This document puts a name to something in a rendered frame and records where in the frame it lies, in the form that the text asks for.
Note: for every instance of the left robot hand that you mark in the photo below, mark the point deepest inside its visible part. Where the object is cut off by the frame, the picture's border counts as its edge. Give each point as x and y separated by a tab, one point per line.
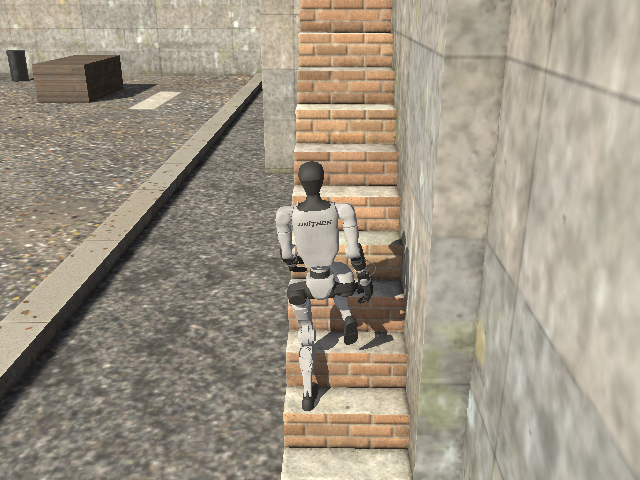
298	269

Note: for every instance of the robot right forearm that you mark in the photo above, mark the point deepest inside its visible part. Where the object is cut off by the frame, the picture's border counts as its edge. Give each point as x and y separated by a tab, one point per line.
360	268

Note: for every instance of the right robot upper arm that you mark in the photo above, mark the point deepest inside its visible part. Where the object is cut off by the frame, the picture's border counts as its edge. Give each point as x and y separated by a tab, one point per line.
347	212

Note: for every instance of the humanoid robot head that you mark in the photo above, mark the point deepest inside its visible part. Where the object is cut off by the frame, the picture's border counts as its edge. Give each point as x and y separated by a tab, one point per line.
311	176

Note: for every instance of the robot left forearm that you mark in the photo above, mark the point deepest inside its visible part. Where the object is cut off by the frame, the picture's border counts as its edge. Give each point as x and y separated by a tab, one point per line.
290	262

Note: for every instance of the right robot thigh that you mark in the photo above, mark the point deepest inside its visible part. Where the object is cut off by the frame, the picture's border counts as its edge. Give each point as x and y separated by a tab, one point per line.
344	279

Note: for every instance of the right robot hand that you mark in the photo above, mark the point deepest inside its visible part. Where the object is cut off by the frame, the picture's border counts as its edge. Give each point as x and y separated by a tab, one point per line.
361	289

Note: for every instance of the left robot upper arm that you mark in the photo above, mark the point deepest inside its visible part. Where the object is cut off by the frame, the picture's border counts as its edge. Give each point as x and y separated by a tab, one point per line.
283	218

